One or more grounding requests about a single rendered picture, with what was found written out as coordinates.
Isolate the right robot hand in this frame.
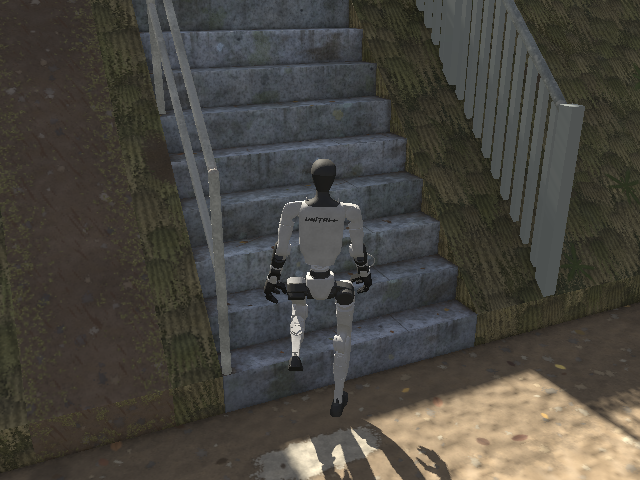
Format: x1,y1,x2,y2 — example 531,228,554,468
349,273,372,294

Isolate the robot left upper arm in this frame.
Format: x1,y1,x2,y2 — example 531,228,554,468
275,201,302,257

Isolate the robot left foot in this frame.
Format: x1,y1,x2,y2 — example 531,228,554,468
288,355,303,371

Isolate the left robot hand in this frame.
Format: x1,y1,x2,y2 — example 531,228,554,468
264,279,287,304

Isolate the robot right upper arm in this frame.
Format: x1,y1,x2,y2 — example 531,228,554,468
343,203,364,258

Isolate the right robot shin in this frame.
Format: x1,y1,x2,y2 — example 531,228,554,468
333,336,351,404

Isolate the left robot forearm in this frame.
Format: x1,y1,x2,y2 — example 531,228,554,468
267,241,286,284

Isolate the right robot forearm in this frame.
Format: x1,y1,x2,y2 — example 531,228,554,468
353,243,370,277

